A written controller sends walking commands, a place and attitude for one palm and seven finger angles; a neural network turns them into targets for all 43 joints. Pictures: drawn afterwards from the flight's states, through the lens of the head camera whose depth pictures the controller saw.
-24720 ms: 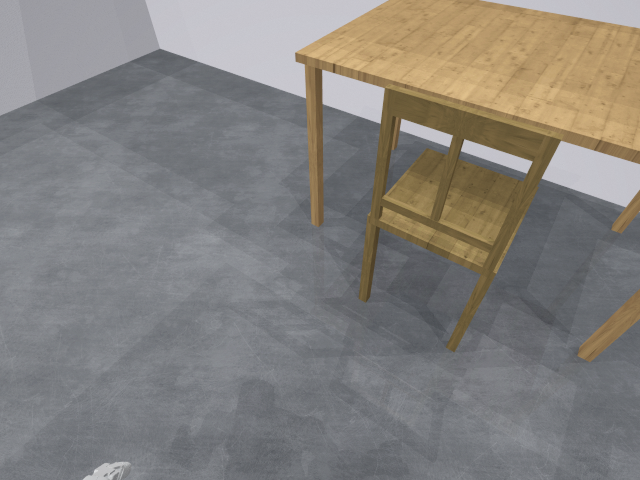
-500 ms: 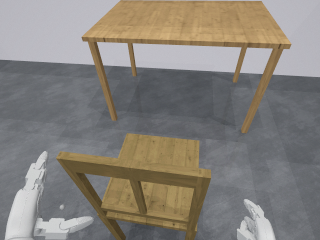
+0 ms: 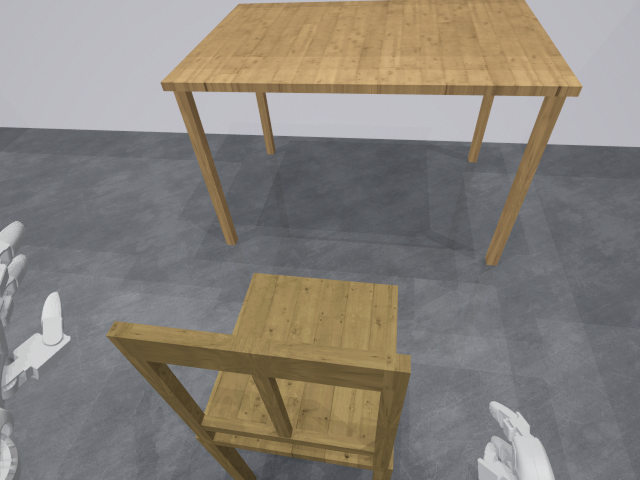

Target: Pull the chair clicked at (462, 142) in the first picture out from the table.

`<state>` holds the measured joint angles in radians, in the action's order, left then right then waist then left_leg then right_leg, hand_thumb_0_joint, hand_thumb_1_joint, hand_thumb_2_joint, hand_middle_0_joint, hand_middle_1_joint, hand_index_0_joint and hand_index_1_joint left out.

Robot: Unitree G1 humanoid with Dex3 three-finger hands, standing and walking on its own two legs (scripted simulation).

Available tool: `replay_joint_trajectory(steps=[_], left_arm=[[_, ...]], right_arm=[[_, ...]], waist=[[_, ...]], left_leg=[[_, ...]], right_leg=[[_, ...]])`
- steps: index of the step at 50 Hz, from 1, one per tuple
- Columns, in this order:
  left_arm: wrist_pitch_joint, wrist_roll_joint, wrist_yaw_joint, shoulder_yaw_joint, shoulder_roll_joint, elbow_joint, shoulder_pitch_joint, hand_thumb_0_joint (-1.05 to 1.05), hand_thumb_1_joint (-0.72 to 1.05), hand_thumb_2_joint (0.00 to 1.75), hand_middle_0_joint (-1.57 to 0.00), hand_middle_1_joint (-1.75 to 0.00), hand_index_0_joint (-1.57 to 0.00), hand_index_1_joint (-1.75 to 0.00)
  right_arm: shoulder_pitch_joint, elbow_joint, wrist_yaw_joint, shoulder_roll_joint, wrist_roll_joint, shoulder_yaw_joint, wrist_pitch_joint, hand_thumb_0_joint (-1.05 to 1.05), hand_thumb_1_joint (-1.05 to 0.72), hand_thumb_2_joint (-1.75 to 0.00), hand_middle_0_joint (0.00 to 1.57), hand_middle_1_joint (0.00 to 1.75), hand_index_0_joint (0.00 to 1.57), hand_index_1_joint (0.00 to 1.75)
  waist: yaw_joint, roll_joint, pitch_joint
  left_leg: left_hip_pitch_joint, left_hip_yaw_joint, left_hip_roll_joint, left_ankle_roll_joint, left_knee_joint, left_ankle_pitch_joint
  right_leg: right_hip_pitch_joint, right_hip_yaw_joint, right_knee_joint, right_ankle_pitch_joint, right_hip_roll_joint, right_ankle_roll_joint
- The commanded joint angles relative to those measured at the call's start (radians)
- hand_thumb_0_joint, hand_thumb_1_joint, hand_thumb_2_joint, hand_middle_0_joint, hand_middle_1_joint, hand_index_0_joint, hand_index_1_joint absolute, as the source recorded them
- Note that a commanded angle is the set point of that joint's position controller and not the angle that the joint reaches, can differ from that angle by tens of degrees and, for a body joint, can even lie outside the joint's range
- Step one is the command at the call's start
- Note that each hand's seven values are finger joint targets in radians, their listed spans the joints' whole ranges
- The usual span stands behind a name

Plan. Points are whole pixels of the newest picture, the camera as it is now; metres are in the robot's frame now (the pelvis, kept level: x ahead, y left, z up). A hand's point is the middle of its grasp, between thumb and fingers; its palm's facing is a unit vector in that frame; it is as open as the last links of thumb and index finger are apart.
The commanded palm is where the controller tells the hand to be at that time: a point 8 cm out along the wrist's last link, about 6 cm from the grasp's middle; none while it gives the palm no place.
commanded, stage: draw the hand back to the body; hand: left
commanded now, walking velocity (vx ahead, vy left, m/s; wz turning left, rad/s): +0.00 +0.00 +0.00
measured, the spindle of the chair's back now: (274, 405) +0.25 +0.12 -0.12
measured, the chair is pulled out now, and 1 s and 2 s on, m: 0.68 0.68 0.68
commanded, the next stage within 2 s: step back with the hand held close in 0.28 s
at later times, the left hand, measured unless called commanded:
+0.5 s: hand (57, 345) +0.19 +0.27 +0.16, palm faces +0.46 -0.77 -0.44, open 7.4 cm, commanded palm +0.13 +0.31 +0.18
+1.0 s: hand (16, 422) +0.12 +0.27 +0.15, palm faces +0.43 -0.78 -0.46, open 7.4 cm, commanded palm +0.07 +0.31 +0.18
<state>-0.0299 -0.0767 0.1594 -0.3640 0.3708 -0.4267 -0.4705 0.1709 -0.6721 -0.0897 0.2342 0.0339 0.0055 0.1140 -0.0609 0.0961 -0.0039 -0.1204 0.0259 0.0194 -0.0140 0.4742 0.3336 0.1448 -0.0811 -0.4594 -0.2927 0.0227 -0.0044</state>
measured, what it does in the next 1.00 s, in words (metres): shifts its weight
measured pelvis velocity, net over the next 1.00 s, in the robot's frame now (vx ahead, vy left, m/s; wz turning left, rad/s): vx -0.08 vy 0.01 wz -0.01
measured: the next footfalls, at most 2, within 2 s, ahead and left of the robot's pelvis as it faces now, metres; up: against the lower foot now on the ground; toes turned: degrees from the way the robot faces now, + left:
left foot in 2.00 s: -0.10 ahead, +0.13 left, +0.00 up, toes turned +2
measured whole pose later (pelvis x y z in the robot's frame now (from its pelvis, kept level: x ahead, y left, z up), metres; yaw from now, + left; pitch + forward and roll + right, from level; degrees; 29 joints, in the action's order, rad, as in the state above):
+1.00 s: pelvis -0.08 +0.01 -0.01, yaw -1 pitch +1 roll -1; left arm -0.09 -0.06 0.18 -0.39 0.39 -0.52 -0.56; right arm 0.20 -0.60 -0.11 0.22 0.03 0.02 0.03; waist -0.02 0.03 0.02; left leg -0.33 0.01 0.01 0.00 0.58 0.26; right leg 0.34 -0.06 -0.51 -0.19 0.03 -0.01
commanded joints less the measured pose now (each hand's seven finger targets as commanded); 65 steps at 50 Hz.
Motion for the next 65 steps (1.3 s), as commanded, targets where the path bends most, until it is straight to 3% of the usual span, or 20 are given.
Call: replay_joint_trajectory(steps=[1, 3, 4, 7, 10, 17, 20, 21, 23, 28, 33, 39, 44, 47, 49, 51, 54, 59, 63, 65], left_arm=[[-0.055, 0.006, 0.005, -0.098, 0.157, -0.142, 0.005, 0.0, 0.9, 0.9, -0.2, -0.3, -0.2, -0.3], [-0.061, 0.008, 0.006, -0.111, 0.18, -0.182, 0.016, 0.0, 0.9, 0.9, -0.2, -0.3, -0.2, -0.3], [-0.06, 0.008, 0.007, -0.127, 0.202, -0.207, 0.044, 0.0, 0.9, 0.9, -0.2, -0.3, -0.2, -0.3], [-0.061, 0.008, 0.011, -0.126, 0.199, -0.221, 0.019, 0.0, 0.9, 0.9, -0.2, -0.3, -0.2, -0.3], [-0.062, 0.012, 0.014, -0.128, 0.202, -0.249, 0.051, 0.0, 0.9, 0.9, -0.2, -0.3, -0.2, -0.3], [-0.049, 0.008, 0.01, -0.109, 0.171, -0.17, 0.031, 0.0, 0.9, 0.9, -0.2, -0.3, -0.2, -0.3], [-0.049, 0.011, 0.005, -0.064, 0.139, -0.169, 0.063, 0.0, 0.9, 0.9, -0.2, -0.3, -0.2, -0.3], [-0.094, -0.001, 0.006, -0.205, 0.278, -0.254, 0.19, 0.0, 0.9, 0.9, -0.2, -0.3, -0.2, -0.3], [-0.097, 0.01, -0.007, -0.128, 0.168, -0.143, 0.037, 0.0, 0.9, 0.9, -0.2, -0.3, -0.2, -0.3], [-0.111, 0.016, 0.005, -0.15, 0.187, -0.23, -0.044, 0.0, 0.9, 0.9, -0.2, -0.3, -0.2, -0.3], [-0.113, 0.013, 0.017, -0.183, 0.208, -0.26, -0.107, 0.0, 0.9, 0.9, -0.2, -0.3, -0.2, -0.3], [-0.113, 0.011, 0.029, -0.187, 0.215, -0.267, -0.115, 0.0, 0.9, 0.9, -0.2, -0.3, -0.2, -0.3], [-0.12, 0.019, 0.039, -0.179, 0.223, -0.291, -0.068, 0.0, 0.9, 0.9, -0.2, -0.3, -0.2, -0.3], [-0.127, 0.025, 0.047, -0.176, 0.219, -0.285, -0.048, 0.0, 0.9, 0.9, -0.2, -0.3, -0.2, -0.3], [-0.133, 0.03, 0.054, -0.195, 0.244, -0.298, -0.033, 0.0, 0.9, 0.9, -0.2, -0.3, -0.2, -0.3], [-0.14, 0.036, 0.055, -0.182, 0.223, -0.3, -0.027, 0.0, 0.9, 0.9, -0.2, -0.3, -0.2, -0.3], [-0.153, 0.047, 0.058, -0.199, 0.232, -0.306, -0.028, 0.0, 0.9, 0.9, -0.2, -0.3, -0.2, -0.3], [-0.168, 0.048, 0.055, -0.206, 0.22, -0.298, -0.059, 0.0, 0.9, 0.9, -0.2, -0.3, -0.2, -0.3], [-0.182, 0.055, 0.047, -0.197, 0.2, -0.318, -0.037, 0.0, 0.9, 0.9, -0.2, -0.3, -0.2, -0.3], [-0.182, 0.051, 0.048, -0.2, 0.203, -0.318, -0.034, 0.0, 0.9, 0.9, -0.2, -0.3, -0.2, -0.3]], right_arm=[[-0.127, 0.158, -0.002, 0.089, 0.003, 0.038, 0.04, 0.0, -0.9, -0.9, 0.2, 0.3, 0.2, 0.3], [-0.13, 0.164, -0.002, 0.091, 0.002, 0.039, 0.039, 0.0, -0.9, -0.9, 0.2, 0.3, 0.2, 0.3], [-0.133, 0.164, -0.003, 0.095, 0.004, 0.037, 0.04, 0.0, -0.9, -0.9, 0.2, 0.3, 0.2, 0.3], [-0.126, 0.166, -0.005, 0.083, 0.002, 0.034, 0.045, 0.0, -0.9, -0.9, 0.2, 0.3, 0.2, 0.3], [-0.12, 0.163, -0.008, 0.08, 0.004, 0.029, 0.055, 0.0, -0.9, -0.9, 0.2, 0.3, 0.2, 0.3], [-0.125, 0.161, -0.007, 0.087, 0.005, 0.032, 0.044, 0.0, -0.9, -0.9, 0.2, 0.3, 0.2, 0.3], [-0.125, 0.162, -0.006, 0.087, 0.003, 0.026, 0.045, 0.0, -0.9, -0.9, 0.2, 0.3, 0.2, 0.3], [-0.091, 0.197, -0.007, 0.121, 0.006, 0.046, 0.015, 0.0, -0.9, -0.9, 0.2, 0.3, 0.2, 0.3], [-0.092, 0.189, -0.004, 0.107, -0.004, 0.045, -0.019, 0.0, -0.9, -0.9, 0.2, 0.3, 0.2, 0.3], [-0.111, 0.234, -0.006, 0.1, -0.002, 0.05, -0.058, 0.0, -0.9, -0.9, 0.2, 0.3, 0.2, 0.3], [-0.106, 0.248, -0.016, 0.09, 0.004, 0.061, -0.074, 0.0, -0.9, -0.9, 0.2, 0.3, 0.2, 0.3], [-0.098, 0.237, -0.028, 0.09, 0.005, 0.067, -0.06, 0.0, -0.9, -0.9, 0.2, 0.3, 0.2, 0.3], [-0.071, 0.231, -0.03, 0.095, 0.004, 0.066, -0.041, 0.0, -0.9, -0.9, 0.2, 0.3, 0.2, 0.3], [-0.063, 0.234, -0.027, 0.091, -0.006, 0.055, -0.031, 0.0, -0.9, -0.9, 0.2, 0.3, 0.2, 0.3], [-0.064, 0.228, -0.031, 0.101, -0.004, 0.056, -0.024, 0.0, -0.9, -0.9, 0.2, 0.3, 0.2, 0.3], [-0.062, 0.242, -0.03, 0.099, -0.009, 0.046, -0.017, 0.0, -0.9, -0.9, 0.2, 0.3, 0.2, 0.3], [-0.057, 0.243, -0.031, 0.111, -0.006, 0.051, -0.004, 0.0, -0.9, -0.9, 0.2, 0.3, 0.2, 0.3], [-0.046, 0.24, -0.023, 0.108, -0.007, 0.052, 0.022, 0.0, -0.9, -0.9, 0.2, 0.3, 0.2, 0.3], [-0.03, 0.245, -0.013, 0.11, -0.012, 0.058, 0.034, 0.0, -0.9, -0.9, 0.2, 0.3, 0.2, 0.3], [-0.019, 0.233, -0.013, 0.107, -0.013, 0.06, 0.035, 0.0, -0.9, -0.9, 0.2, 0.3, 0.2, 0.3]], waist=[[-0.001, -0.099, -0.081], [-0.003, -0.088, -0.111], [0.002, -0.032, -0.128], [-0.005, -0.045, -0.121], [0.0, 0.013, -0.105], [0.001, -0.064, -0.07], [0.009, -0.034, -0.05], [0.039, -0.022, 0.025], [0.05, -0.06, -0.032], [0.04, -0.04, -0.127], [0.04, -0.056, -0.165], [0.043, -0.026, -0.134], [0.049, -0.088, -0.109], [0.051, -0.114, -0.075], [0.052, -0.079, -0.053], [0.052, -0.038, -0.03], [0.051, 0.031, -0.024], [0.047, 0.042, -0.059], [0.048, -0.003, -0.032], [0.052, -0.044, -0.036]], left_leg=[[-0.021, -0.017, 0.041, 0.03, -0.038, -0.395], [-0.013, -0.018, 0.04, 0.031, -0.036, -0.406], [-0.003, -0.016, 0.038, 0.028, -0.041, -0.393], [-0.002, -0.016, 0.038, 0.026, -0.037, -0.433], [0.003, -0.013, 0.038, 0.022, -0.043, -0.423], [-0.016, -0.008, 0.043, 0.024, -0.06, -0.377], [-0.023, -0.004, 0.04, 0.024, -0.068, -0.352], [-0.066, 0.009, 0.063, 0.039, -0.041, -0.322], [-0.034, 0.018, 0.06, 0.035, -0.036, -0.348], [-0.026, 0.041, 0.098, 0.036, -0.055, -0.53], [-0.064, 0.056, 0.117, 0.036, -0.041, -0.554], [-0.151, 0.073, 0.124, 0.044, -0.051, -0.366], [-0.218, 0.064, 0.085, 0.038, 0.006, -0.119], [-0.245, 0.066, 0.064, 0.039, 0.022, 0.017], [-0.275, 0.084, 0.074, 0.047, -0.006, 0.098], [-0.33, 0.099, 0.086, 0.055, -0.048, 0.166], [-0.432, 0.129, 0.116, 0.071, -0.114, 0.228], [-0.497, 0.139, 0.131, 0.079, -0.126, 0.205], [-0.58, 0.133, 0.13, 0.08, -0.089, 0.272], [-0.534, 0.116, 0.105, 0.069, -0.035, 0.242]], right_leg=[[-0.084, 0.014, 0.037, 0.418, 0.053, 0.019], [-0.099, 0.018, 0.034, 0.438, 0.055, 0.019], [-0.103, 0.023, 0.039, 0.411, 0.058, 0.02], [-0.107, 0.018, 0.031, 0.454, 0.054, 0.023], [-0.091, 0.022, 0.042, 0.418, 0.053, 0.026], [-0.07, 0.015, 0.047, 0.357, 0.047, 0.021], [-0.056, 0.017, 0.055, 0.32, 0.047, 0.024], [0.023, 0.145, 0.107, 0.419, 0.092, 0.037], [-0.015, 0.13, 0.086, 0.466, 0.113, 0.042], [-0.058, 0.095, 0.014, 0.469, 0.103, 0.029], [-0.053, 0.084, -0.022, 0.435, 0.105, 0.026], [-0.012, 0.101, -0.028, 0.316, 0.103, 0.023], [0.051, 0.166, 0.032, 0.215, 0.135, 0.045], [0.127, 0.196, 0.089, 0.02, 0.148, 0.05], [0.143, 0.194, 0.101, -0.079, 0.14, 0.049], [0.138, 0.173, 0.086, -0.148, 0.111, 0.03], [0.045, 0.139, 0.023, -0.116, 0.071, 0.012], [-0.055, 0.114, -0.059, 0.022, 0.053, 0.003], [-0.049, 0.142, -0.084, 0.01, 0.056, 0.009], [0.008, 0.175, -0.038, 0.012, 0.082, 0.025]])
